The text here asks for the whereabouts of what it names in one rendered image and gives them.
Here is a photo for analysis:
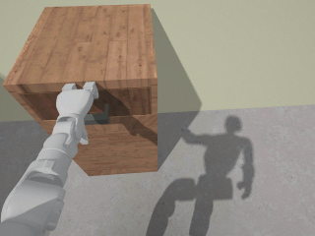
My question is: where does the handle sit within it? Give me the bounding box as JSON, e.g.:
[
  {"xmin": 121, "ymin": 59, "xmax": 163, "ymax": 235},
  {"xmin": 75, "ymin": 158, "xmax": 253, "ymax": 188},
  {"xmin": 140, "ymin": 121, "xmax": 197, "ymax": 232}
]
[{"xmin": 84, "ymin": 103, "xmax": 109, "ymax": 125}]

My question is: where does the left robot forearm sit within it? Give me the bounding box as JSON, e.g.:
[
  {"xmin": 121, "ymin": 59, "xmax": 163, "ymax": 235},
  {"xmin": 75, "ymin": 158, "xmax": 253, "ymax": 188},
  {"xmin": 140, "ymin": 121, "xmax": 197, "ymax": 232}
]
[{"xmin": 1, "ymin": 113, "xmax": 85, "ymax": 222}]

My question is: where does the cabinet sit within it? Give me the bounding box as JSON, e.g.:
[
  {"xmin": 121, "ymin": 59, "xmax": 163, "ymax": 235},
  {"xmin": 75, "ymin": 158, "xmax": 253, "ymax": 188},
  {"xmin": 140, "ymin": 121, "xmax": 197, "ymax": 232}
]
[{"xmin": 2, "ymin": 4, "xmax": 158, "ymax": 176}]

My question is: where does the drawer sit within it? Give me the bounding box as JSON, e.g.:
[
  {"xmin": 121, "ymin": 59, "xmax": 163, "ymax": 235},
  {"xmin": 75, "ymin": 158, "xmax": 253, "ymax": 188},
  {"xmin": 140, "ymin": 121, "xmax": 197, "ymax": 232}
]
[{"xmin": 20, "ymin": 87, "xmax": 151, "ymax": 121}]

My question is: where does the left robot upper arm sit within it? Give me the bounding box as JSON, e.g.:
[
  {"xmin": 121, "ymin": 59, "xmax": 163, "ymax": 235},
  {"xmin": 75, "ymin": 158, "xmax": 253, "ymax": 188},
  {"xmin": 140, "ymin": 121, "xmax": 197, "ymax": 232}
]
[{"xmin": 0, "ymin": 179, "xmax": 66, "ymax": 236}]

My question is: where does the left robot hand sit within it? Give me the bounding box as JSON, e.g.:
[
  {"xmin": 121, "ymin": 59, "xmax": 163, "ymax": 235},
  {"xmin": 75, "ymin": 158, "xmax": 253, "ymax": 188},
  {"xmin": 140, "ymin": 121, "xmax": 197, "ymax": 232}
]
[{"xmin": 56, "ymin": 82, "xmax": 99, "ymax": 145}]

